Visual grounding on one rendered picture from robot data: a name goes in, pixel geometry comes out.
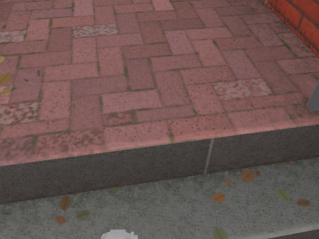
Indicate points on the left robot thigh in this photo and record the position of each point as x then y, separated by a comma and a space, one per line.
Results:
120, 234

